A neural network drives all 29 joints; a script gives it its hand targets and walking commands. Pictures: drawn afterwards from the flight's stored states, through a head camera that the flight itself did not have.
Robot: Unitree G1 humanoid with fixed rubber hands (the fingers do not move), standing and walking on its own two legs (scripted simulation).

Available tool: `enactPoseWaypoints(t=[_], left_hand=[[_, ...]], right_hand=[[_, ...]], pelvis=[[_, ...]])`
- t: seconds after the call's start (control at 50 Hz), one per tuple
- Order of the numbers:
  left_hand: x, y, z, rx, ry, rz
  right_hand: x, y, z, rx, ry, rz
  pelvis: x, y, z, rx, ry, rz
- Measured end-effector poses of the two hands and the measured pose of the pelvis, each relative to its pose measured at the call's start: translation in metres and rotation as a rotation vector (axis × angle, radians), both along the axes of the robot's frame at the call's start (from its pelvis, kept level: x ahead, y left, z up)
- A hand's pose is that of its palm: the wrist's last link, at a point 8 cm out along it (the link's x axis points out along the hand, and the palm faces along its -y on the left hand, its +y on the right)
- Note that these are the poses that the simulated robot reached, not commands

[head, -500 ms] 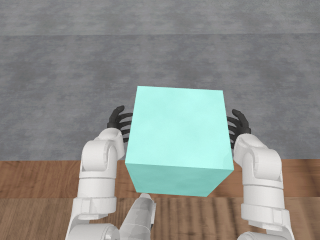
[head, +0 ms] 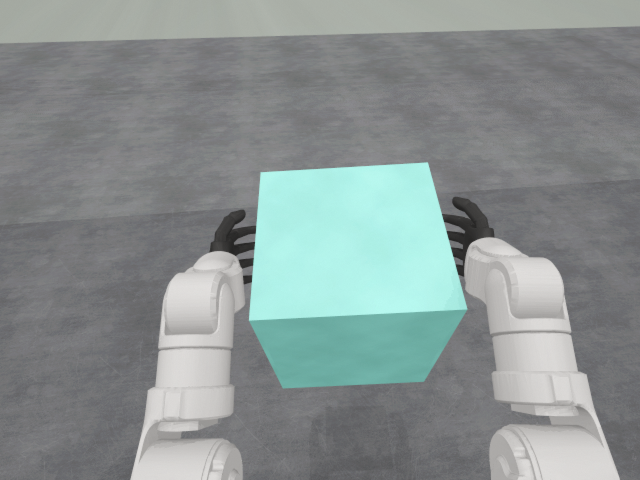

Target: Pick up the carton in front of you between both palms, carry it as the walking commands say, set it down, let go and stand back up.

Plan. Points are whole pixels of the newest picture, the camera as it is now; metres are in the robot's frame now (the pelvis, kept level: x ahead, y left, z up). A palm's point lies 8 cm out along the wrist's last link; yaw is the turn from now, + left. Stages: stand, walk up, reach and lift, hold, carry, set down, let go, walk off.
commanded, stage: carry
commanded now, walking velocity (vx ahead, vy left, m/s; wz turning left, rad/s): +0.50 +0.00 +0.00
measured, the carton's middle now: (348, 285) +0.37 -0.03 +0.07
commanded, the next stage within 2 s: none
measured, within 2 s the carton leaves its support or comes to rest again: neither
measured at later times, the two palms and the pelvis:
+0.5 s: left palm (251, 246) +0.73 +0.16 -0.20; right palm (370, 251) +0.71 -0.14 -0.20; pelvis +0.38 +0.03 -0.22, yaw +1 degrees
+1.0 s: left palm (246, 173) +0.99 +0.19 -0.15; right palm (347, 166) +1.02 -0.11 -0.15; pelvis +0.71 +0.01 -0.17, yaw +0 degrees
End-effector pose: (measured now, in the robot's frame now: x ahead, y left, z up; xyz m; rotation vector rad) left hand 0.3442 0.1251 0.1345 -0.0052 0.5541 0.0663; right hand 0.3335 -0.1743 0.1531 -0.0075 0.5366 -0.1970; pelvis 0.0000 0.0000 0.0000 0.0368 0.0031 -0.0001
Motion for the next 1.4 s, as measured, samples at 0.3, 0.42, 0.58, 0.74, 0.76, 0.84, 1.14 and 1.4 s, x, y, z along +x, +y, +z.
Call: enactPoseWaypoints(t=[0.3, 0.42, 0.58, 0.74, 0.76, 0.84, 1.14, 1.4], left_hand=[[0.249, 0.092, -0.181, 0.116, 0.242, 0.112], [0.347, 0.066, -0.284, 0.049, 0.328, 0.054], [0.441, 0.011, -0.338, 0.033, 0.399, -0.042], [0.516, 0.005, -0.316, 0.060, 0.329, 0.046], [0.521, 0.010, -0.313, 0.055, 0.332, 0.071], [0.547, 0.033, -0.302, 0.050, 0.312, 0.147], [0.717, 0.036, -0.256, 0.044, 0.225, 0.001], [0.841, -0.022, -0.230, 0.034, 0.136, 0.041]], right_hand=[[0.297, 0.094, -0.207, 0.032, 0.228, 0.184], [0.354, 0.066, -0.317, 0.034, 0.315, 0.084], [0.419, 0.013, -0.359, 0.086, 0.384, -0.073], [0.532, 0.006, -0.336, 0.058, 0.322, 0.046], [0.546, 0.011, -0.331, 0.047, 0.326, 0.073], [0.601, 0.038, -0.314, 0.018, 0.304, 0.164], [0.707, 0.037, -0.281, 0.046, 0.220, -0.005], [0.846, -0.022, -0.250, 0.084, 0.130, -0.001]], pelvis=[[0.266, 0.023, -0.175, -0.116, -0.033, 0.025], [0.336, 0.034, -0.222, 0.000, 0.020, 0.021], [0.440, 0.024, -0.208, -0.004, 0.104, -0.006], [0.555, -0.004, -0.172, -0.014, 0.125, 0.041], [0.567, -0.006, -0.166, -0.001, 0.126, 0.043], [0.611, -0.007, -0.152, 0.027, 0.119, 0.023], [0.772, 0.019, -0.154, -0.038, 0.077, -0.024], [0.922, -0.032, -0.171, -0.043, 0.056, 0.004]])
